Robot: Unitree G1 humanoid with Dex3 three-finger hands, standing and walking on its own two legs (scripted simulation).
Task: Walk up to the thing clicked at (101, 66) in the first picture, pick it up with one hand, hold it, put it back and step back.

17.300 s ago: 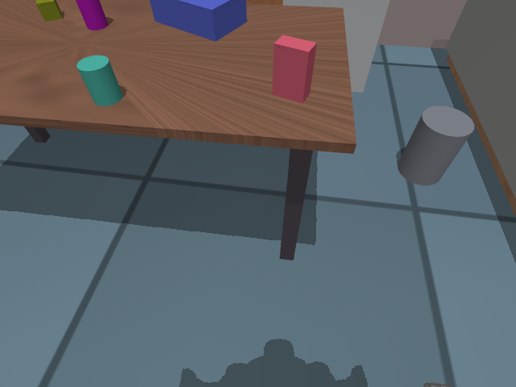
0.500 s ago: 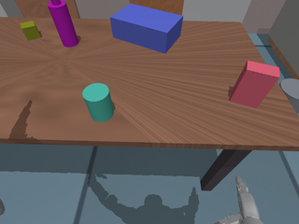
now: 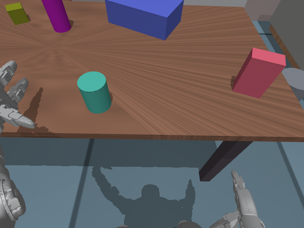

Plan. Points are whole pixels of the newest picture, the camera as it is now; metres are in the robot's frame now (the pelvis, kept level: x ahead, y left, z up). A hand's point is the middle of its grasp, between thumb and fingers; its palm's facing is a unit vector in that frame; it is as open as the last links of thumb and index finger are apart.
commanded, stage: close in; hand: left
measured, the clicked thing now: (95, 93) +0.47 +0.15 +0.05
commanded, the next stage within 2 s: rest palm in 0.70 s
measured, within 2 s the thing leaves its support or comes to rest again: neither
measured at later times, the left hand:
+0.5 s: hand (78, 93) +0.45 +0.19 +0.08, palm faces +0.05 -1.00 +0.01, open 17.2 cm
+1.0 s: hand (94, 96) +0.44 +0.15 +0.07, palm faces +0.06 -1.00 +0.04, open 17.4 cm
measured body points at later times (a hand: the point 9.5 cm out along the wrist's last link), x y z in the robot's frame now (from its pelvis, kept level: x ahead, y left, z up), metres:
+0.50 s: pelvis +0.01 +0.00 -0.02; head +0.07 +0.00 +0.42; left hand +0.44 +0.25 +0.08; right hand +0.15 -0.27 -0.08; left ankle +0.00 +0.13 -0.72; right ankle +0.01 -0.15 -0.72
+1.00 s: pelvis +0.00 -0.01 -0.03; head +0.05 +0.00 +0.42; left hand +0.43 +0.21 +0.07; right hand +0.13 -0.28 -0.07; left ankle +0.00 +0.13 -0.72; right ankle +0.01 -0.15 -0.72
